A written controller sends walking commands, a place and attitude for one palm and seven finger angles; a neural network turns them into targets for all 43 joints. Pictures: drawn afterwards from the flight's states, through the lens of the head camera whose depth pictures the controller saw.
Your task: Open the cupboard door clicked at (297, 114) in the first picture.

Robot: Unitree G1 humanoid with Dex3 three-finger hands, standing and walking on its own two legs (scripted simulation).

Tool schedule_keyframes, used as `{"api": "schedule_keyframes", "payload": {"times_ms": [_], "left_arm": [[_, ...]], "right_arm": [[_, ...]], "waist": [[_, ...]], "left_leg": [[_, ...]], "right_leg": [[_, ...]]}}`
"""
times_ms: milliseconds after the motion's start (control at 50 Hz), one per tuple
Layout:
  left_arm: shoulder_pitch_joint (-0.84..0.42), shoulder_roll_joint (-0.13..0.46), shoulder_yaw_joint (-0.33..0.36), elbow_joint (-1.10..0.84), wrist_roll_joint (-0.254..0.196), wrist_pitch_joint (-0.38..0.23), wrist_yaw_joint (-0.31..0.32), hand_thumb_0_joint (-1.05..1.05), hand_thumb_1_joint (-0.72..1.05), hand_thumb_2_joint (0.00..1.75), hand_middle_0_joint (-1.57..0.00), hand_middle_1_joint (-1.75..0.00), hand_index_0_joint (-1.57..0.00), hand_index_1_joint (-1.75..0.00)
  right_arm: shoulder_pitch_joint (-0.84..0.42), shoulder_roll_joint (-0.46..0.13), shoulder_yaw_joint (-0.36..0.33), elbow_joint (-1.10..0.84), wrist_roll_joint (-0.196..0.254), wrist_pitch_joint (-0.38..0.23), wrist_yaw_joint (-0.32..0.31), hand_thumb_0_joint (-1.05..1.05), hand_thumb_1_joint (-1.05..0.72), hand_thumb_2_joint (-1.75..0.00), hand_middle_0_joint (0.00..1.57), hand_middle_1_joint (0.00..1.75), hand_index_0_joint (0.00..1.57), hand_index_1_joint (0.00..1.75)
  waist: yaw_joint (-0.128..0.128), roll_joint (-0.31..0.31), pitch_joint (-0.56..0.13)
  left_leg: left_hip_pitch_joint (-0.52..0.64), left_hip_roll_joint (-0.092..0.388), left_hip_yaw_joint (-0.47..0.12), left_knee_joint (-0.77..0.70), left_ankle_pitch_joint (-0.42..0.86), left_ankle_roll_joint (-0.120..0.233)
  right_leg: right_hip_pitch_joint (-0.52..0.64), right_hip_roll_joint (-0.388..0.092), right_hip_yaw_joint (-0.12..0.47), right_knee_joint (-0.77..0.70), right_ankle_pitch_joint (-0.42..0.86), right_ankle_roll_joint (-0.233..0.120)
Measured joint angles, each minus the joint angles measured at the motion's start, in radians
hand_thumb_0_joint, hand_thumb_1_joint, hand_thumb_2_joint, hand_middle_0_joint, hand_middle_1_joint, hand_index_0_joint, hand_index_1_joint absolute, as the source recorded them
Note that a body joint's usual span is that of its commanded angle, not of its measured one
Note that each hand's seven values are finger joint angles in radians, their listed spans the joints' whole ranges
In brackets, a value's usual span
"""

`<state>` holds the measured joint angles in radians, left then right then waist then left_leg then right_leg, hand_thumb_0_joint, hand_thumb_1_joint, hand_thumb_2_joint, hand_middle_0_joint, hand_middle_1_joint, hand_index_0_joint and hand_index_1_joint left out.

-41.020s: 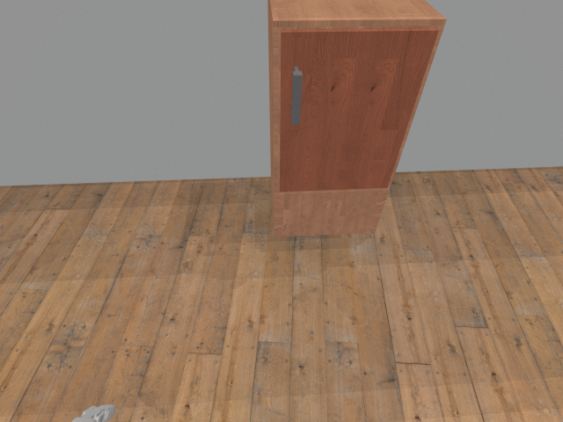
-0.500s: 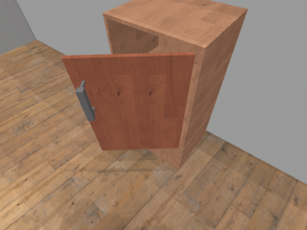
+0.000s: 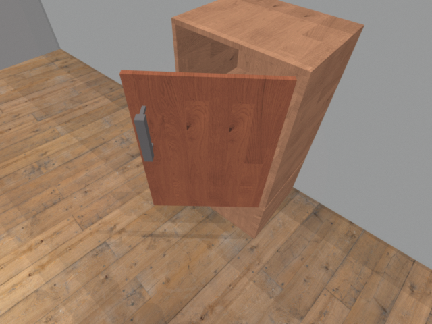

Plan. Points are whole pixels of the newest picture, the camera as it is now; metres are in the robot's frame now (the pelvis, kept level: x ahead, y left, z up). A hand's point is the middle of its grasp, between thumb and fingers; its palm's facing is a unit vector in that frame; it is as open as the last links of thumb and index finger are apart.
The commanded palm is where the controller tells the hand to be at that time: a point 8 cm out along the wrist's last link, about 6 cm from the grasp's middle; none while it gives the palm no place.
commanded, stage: come to a stop and stand still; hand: left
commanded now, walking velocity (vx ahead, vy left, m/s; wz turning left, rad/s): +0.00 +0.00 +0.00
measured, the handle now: (146, 134) +0.59 +0.23 -0.03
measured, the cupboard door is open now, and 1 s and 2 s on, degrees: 39 39 39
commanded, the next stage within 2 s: look again from close up in 0.72 s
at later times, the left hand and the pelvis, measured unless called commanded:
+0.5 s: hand out of the picture +0.05 +0.19 -0.18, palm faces -0.01 -0.98 -0.18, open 7.4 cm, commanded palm none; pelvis +0.03 +0.01 +0.00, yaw -1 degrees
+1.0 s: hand out of the picture +0.06 +0.21 -0.18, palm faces -0.01 -0.98 -0.21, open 7.4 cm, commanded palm none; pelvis +0.04 +0.02 +0.00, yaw -1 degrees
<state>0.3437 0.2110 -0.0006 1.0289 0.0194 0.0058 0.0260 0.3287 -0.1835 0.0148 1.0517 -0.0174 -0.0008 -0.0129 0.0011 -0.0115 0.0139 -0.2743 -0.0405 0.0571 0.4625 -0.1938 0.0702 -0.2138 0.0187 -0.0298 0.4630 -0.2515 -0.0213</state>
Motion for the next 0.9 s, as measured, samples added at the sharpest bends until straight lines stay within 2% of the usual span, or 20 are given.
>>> {"api": "schedule_keyframes", "payload": {"times_ms": [420,900], "left_arm": [[-0.072,-0.031,-0.020,0.056,-0.001,-0.024,0.004,0.01,0.91,0.90,-0.20,-0.30,-0.20,-0.30],[-0.099,0.007,-0.007,0.063,-0.004,-0.016,0.005,0.01,0.91,0.90,-0.20,-0.30,-0.20,-0.30]], "right_arm": [[-0.111,0.005,0.007,0.041,0.012,-0.037,-0.010,0.01,-0.90,-0.90,0.20,0.30,0.20,0.30],[-0.108,-0.012,0.004,0.078,0.012,-0.034,-0.015,0.01,-0.90,-0.90,0.20,0.30,0.20,0.30]], "waist": [[0.010,-0.016,-0.005],[0.004,-0.020,0.014]], "left_leg": [[0.064,-0.020,0.015,-0.042,-0.021,0.014],[0.109,-0.031,0.018,-0.073,-0.025,0.021]], "right_leg": [[0.056,-0.018,0.018,-0.032,-0.022,0.020],[0.099,-0.028,0.024,-0.058,-0.028,0.030]]}}
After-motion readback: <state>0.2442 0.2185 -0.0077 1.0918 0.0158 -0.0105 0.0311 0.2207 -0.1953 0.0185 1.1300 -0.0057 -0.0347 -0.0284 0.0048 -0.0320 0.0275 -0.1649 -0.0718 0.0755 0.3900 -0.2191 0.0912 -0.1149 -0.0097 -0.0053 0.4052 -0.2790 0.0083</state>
